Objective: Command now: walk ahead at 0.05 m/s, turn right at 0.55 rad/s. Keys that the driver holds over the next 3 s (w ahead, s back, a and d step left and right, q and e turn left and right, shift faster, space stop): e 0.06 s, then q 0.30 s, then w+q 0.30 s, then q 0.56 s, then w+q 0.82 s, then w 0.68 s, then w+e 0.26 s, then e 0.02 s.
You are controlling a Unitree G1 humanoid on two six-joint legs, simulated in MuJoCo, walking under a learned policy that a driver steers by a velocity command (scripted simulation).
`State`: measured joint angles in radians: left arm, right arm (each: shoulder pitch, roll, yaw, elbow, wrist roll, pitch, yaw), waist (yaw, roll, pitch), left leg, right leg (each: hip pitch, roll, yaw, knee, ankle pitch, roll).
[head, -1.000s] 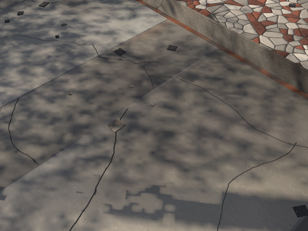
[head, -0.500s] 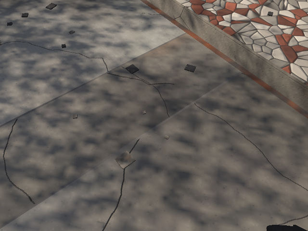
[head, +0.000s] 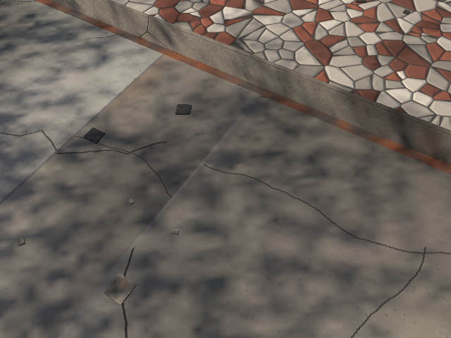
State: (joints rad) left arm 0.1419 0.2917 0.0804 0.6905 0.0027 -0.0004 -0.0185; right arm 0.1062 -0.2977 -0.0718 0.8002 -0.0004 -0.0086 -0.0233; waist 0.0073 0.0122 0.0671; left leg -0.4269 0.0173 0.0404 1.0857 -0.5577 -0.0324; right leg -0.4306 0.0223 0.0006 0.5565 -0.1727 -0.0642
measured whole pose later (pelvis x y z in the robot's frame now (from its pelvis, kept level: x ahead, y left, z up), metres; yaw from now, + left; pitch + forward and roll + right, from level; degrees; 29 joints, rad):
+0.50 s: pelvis +0.05 +0.03 +0.00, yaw +3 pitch +1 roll -1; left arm 0.15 0.25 0.07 0.74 0.00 -0.02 0.01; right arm 0.27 -0.27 -0.06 0.82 0.02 0.00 -0.03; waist -0.01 0.00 0.01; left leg -0.30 0.00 -0.11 0.61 -0.33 0.00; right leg -0.29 0.05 -0.01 0.57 -0.34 -0.04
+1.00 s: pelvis +0.17 +0.12 -0.01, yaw +20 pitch +3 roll -1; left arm 0.22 0.31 0.08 0.74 -0.01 -0.04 0.03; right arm 0.10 -0.30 -0.07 0.62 0.00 -0.01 0.03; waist 0.03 -0.02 0.07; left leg -0.49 -0.05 -0.01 0.59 -0.16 0.07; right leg -0.45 -0.05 0.02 1.21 -0.52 0.06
